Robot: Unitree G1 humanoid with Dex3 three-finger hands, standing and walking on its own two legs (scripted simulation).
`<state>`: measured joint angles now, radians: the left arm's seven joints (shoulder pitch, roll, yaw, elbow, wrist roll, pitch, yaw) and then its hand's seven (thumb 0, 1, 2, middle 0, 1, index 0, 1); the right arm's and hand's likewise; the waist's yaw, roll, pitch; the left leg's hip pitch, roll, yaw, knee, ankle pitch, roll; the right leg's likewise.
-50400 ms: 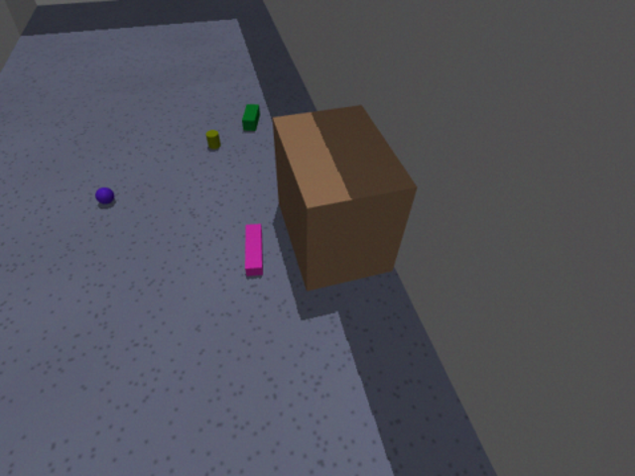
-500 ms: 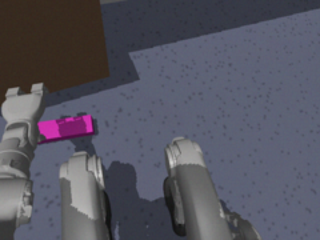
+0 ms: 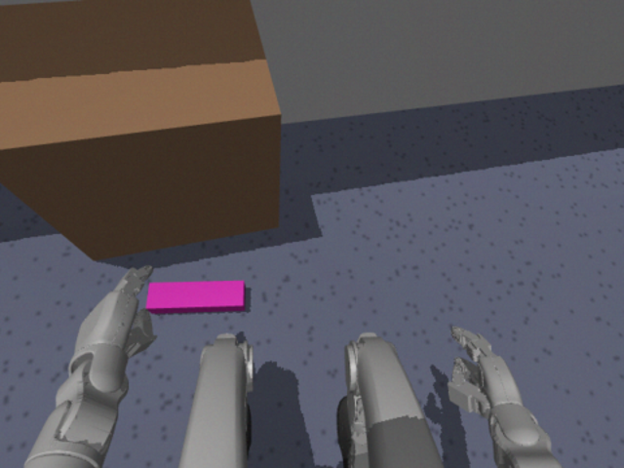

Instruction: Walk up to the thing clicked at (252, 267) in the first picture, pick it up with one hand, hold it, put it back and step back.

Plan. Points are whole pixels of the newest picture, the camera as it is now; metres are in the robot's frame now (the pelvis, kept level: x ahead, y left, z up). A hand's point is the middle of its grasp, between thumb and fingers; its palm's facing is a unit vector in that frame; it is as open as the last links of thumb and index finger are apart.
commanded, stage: home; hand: left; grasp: from above
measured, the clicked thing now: (198, 297) +0.46 +0.24 -0.50
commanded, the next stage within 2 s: none
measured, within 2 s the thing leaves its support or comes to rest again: neither
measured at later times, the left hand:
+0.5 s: hand (83, 345) +0.24 +0.19 +0.11, palm faces +0.10 -0.97 -0.23, open 7.4 cm
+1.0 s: hand (72, 361) +0.23 +0.19 +0.14, palm faces +0.11 -0.97 -0.20, open 7.4 cm
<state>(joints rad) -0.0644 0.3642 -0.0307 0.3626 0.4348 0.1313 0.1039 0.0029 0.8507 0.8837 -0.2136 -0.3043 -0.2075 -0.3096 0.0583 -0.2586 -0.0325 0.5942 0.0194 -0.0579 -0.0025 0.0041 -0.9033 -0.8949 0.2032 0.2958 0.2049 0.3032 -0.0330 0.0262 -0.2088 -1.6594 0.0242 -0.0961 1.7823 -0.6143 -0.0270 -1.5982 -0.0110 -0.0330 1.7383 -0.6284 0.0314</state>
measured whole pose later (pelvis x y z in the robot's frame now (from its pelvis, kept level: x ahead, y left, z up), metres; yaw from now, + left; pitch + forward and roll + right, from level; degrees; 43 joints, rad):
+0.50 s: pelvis +0.07 +0.01 +0.17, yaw +2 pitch +14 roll -3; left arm 0.44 0.23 0.03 -0.12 -0.06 0.45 0.08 0.01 0.90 0.89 -0.21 -0.30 -0.20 -0.30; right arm 0.30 -0.20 0.05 0.51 0.03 -0.16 -0.17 0.01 -0.90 -0.89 0.21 0.30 0.21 0.30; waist -0.06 0.05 -0.18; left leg -0.87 0.04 -0.07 1.13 -0.51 -0.02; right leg -0.80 -0.01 -0.04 1.05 -0.50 0.03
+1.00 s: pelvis +0.08 +0.00 +0.19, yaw +3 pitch +9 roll -3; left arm 0.49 0.22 0.03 -0.13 -0.05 0.45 0.02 0.01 0.90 0.89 -0.20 -0.30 -0.20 -0.30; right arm 0.27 -0.22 0.03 0.52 0.00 -0.24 -0.18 0.01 -0.90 -0.89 0.21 0.30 0.21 0.30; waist -0.03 0.04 -0.16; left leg -0.70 0.04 -0.07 1.01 -0.48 -0.02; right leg -0.63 -0.02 -0.05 0.95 -0.48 0.02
